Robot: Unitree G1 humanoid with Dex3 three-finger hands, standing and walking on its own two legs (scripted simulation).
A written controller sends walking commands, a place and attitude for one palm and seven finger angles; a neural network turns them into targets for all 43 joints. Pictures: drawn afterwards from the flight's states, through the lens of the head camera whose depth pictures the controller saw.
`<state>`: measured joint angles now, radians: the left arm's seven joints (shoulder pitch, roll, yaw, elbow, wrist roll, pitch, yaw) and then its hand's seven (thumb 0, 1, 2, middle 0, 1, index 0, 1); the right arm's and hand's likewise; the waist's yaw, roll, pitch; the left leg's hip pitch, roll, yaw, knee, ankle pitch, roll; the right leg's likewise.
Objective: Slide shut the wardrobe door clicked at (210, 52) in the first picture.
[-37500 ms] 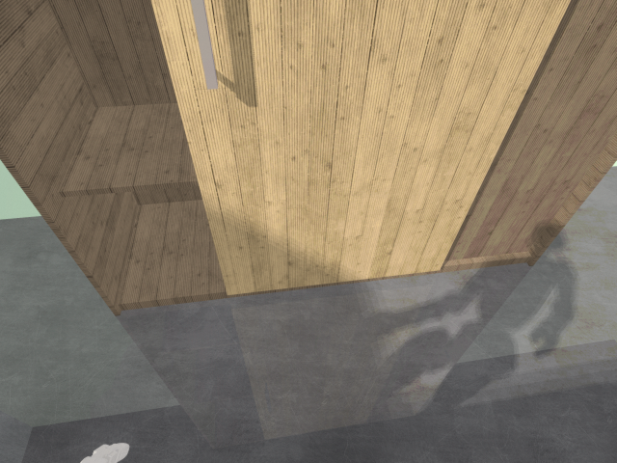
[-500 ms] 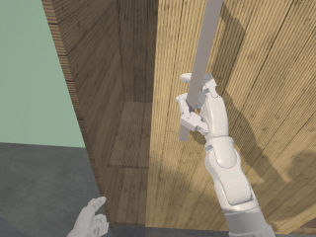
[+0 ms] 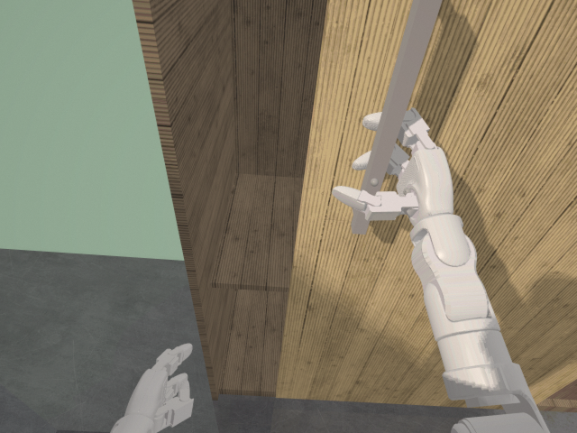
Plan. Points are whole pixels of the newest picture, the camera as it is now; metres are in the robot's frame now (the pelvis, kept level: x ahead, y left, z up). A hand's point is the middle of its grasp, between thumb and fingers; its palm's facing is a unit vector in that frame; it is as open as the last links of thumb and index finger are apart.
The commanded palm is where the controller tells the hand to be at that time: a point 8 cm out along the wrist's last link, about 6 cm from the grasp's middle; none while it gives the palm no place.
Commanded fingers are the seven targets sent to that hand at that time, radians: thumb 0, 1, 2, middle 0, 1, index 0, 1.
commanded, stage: loosen the grip on the handle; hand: right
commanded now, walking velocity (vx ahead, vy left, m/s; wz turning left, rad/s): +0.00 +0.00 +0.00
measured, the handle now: (385, 122) +0.40 -0.08 +0.28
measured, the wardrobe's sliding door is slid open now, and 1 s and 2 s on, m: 0.18 0.18 0.18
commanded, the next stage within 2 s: slip the hand off the handle in 0.30 s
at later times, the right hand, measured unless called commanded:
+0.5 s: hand (374, 188) +0.35 -0.07 +0.22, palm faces -0.18 +0.97 -0.15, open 15.4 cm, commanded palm +0.35 -0.15 +0.21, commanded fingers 0.00 0.55 -0.20 0.25 1.15 0.25 1.15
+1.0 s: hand (383, 185) +0.35 -0.08 +0.22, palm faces -0.24 +0.97 -0.09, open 15.0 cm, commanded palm +0.34 -0.19 +0.21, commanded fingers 0.00 0.55 -0.20 0.25 1.15 0.25 1.15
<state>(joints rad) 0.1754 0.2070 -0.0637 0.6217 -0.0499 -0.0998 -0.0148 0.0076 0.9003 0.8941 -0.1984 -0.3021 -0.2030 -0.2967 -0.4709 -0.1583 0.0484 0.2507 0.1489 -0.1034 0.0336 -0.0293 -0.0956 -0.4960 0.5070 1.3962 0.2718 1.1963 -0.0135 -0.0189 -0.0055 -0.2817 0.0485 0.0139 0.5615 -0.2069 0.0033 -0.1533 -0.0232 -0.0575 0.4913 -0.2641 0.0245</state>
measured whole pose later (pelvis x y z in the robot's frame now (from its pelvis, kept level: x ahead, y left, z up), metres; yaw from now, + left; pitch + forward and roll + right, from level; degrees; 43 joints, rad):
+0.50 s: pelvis +0.01 +0.01 +0.00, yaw +2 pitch +0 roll -1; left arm 0.20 0.25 -0.02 0.68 -0.05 -0.21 0.03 0.01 0.90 0.89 -0.19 -0.30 -0.20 -0.30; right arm -0.37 -0.21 0.02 0.12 0.16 -0.24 0.10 -0.01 0.55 -0.20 0.47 1.19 0.16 1.01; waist -0.02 -0.04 -0.01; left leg -0.34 -0.01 0.00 0.52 -0.18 0.02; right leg -0.24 -0.01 0.04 0.53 -0.29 0.02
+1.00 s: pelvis +0.02 -0.02 +0.00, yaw +4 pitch -2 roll +0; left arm 0.18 0.18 -0.08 0.62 -0.04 -0.07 0.07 0.01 0.90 0.89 -0.20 -0.30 -0.20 -0.30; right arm -0.29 -0.21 0.03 -0.02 0.19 -0.13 0.08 -0.01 0.56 -0.20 0.57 1.16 0.22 1.08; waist 0.00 -0.01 -0.01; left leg -0.30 0.00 -0.05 0.53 -0.20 -0.01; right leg -0.18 0.00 -0.02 0.52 -0.32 0.00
